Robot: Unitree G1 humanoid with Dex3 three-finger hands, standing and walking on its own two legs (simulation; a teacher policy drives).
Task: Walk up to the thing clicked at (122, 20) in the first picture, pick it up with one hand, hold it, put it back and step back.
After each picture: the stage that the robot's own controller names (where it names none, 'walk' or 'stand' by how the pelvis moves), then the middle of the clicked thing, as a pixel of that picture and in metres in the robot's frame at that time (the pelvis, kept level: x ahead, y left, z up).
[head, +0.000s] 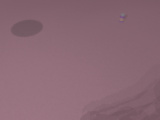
stand; (122, 18) +2.08 -0.59 -0.72
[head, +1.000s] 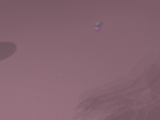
walk; (97, 26) +2.01 -0.06 -0.69
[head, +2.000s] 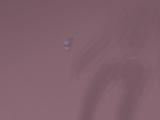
walk; (67, 46) +1.42 +0.29 -0.71
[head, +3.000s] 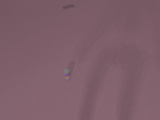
walk; (67, 74) +0.98 +0.26 -0.72
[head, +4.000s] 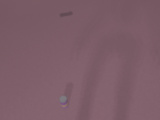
walk; (63, 102) +0.66 +0.25 -0.72
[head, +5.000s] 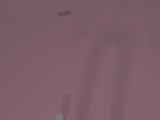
stand; (60, 119) +0.46 +0.22 -0.70
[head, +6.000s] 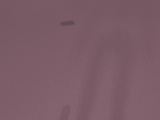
stand; out of the picture +0.44 +0.19 -0.72
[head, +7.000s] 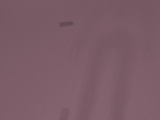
stand; out of the picture +0.40 +0.20 -0.73
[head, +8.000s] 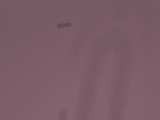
stand; out of the picture +0.40 +0.21 -0.73
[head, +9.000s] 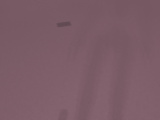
stand; out of the picture +0.39 +0.21 -0.73
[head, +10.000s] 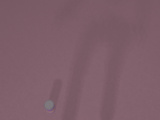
go down; (49, 107) +0.43 +0.21 -0.63
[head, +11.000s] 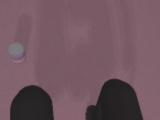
go down; (17, 54) +0.49 +0.23 -0.30
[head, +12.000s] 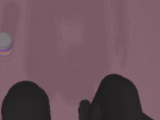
close in; (3, 45) +0.49 +0.24 -0.27
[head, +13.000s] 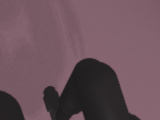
close in; out of the picture +0.48 +0.29 -0.23
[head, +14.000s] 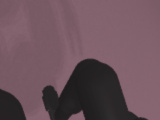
lift; out of the picture +0.47 +0.29 -0.24
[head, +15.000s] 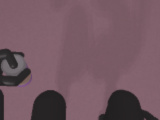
lift; (18, 71) +0.36 +0.23 -0.08
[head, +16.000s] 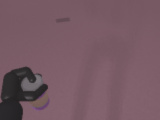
hold; (36, 93) +0.32 +0.17 +0.03
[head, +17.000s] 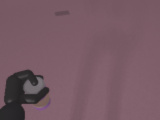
hold; (38, 94) +0.33 +0.17 +0.00
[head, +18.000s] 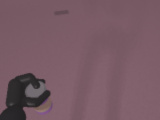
hold; (40, 98) +0.32 +0.17 -0.02
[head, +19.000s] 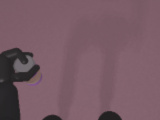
crouch; (29, 71) +0.41 +0.19 -0.08
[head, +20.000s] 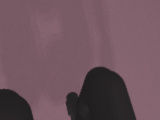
lower; out of the picture +0.50 +0.26 -0.18
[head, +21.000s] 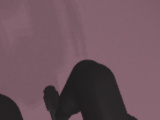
lower; out of the picture +0.45 +0.29 -0.25
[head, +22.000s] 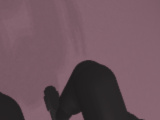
lower; out of the picture +0.44 +0.30 -0.25
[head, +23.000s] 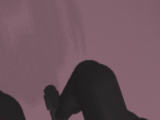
lower; out of the picture +0.44 +0.30 -0.25
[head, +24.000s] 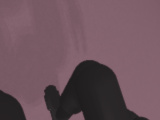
lower; out of the picture +0.44 +0.29 -0.25
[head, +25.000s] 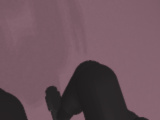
open; out of the picture +0.44 +0.29 -0.25
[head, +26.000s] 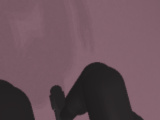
stand; out of the picture +0.45 +0.29 -0.25
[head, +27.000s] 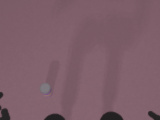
walk; (46, 90) +0.44 +0.21 -0.53
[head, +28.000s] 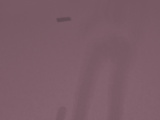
stand; out of the picture +0.40 +0.20 -0.66
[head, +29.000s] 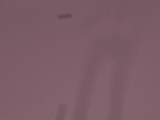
stand; out of the picture +0.40 +0.20 -0.67
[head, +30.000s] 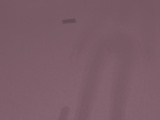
stand; out of the picture +0.41 +0.20 -0.70
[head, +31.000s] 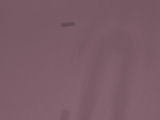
stand; out of the picture +0.40 +0.21 -0.73
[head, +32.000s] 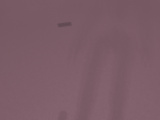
stand; out of the picture +0.39 +0.22 -0.73
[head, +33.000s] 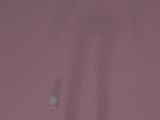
walk; (53, 103) +0.49 +0.18 -0.71
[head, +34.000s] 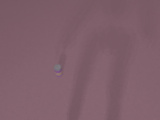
walk; (58, 70) +0.83 +0.27 -0.69
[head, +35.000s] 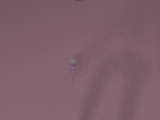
stand; (73, 64) +1.07 +0.16 -0.70
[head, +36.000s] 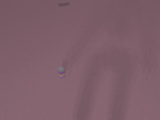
stand; (61, 72) +1.01 +0.22 -0.72
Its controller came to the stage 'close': yes
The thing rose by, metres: 0.71
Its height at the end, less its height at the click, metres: +0.00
